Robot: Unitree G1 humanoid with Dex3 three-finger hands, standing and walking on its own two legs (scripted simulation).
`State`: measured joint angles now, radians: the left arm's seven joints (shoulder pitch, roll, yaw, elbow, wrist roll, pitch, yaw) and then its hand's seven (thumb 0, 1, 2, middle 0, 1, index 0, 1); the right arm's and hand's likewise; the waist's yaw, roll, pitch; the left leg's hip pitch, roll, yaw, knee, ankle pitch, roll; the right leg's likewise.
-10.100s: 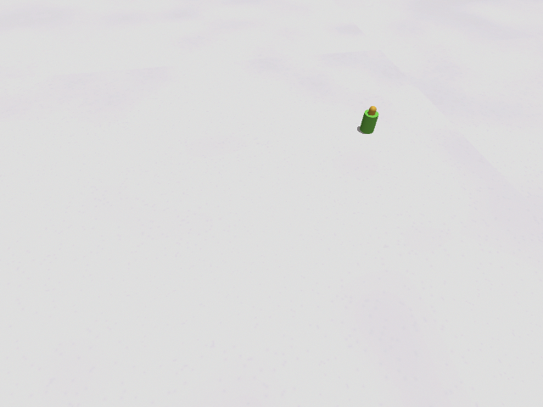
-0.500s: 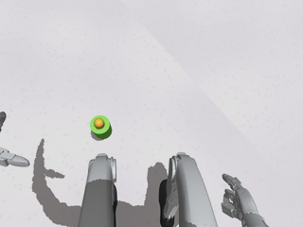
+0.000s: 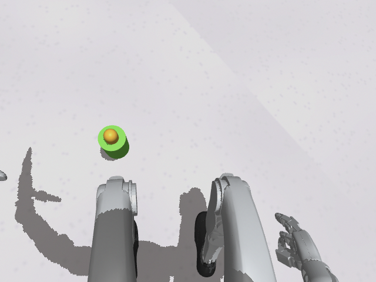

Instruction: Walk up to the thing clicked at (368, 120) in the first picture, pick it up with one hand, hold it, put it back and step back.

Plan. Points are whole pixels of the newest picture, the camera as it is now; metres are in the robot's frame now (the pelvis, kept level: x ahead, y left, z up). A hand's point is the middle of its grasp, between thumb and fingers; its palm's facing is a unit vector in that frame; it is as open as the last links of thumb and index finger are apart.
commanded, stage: go down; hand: left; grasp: from the side
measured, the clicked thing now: (113, 141) +0.47 +0.19 -0.36
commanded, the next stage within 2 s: approach in 1.08 s
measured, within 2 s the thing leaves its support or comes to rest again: neither
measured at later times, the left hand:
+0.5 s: hand out of the picture +0.38 +0.37 -0.05, palm faces +0.08 -0.99 -0.14, open 17.1 cm
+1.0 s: hand out of the picture +0.40 +0.37 -0.06, palm faces +0.09 -0.99 -0.12, open 17.1 cm
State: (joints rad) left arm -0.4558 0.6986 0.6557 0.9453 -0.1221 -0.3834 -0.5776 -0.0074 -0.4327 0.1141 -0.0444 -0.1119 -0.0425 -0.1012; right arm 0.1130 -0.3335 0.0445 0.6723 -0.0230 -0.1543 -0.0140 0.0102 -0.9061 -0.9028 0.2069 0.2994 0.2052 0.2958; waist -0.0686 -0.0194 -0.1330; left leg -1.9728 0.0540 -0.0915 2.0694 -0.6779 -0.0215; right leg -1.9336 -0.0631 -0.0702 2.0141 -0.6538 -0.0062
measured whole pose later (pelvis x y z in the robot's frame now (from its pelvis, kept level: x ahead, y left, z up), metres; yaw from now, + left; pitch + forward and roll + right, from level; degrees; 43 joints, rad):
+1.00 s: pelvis +0.00 +0.00 -0.05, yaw -1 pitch +32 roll -6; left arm -0.58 0.79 0.71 1.01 -0.15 -0.38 -0.67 -0.01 -0.47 0.12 -0.04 -0.10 -0.03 -0.09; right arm 0.12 -0.36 0.07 0.70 -0.04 -0.15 0.00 0.01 -0.91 -0.91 0.21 0.30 0.21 0.30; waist -0.09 -0.02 -0.10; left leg -2.12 0.04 -0.11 2.24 -0.69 -0.01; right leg -2.06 -0.07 -0.07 2.17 -0.66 0.01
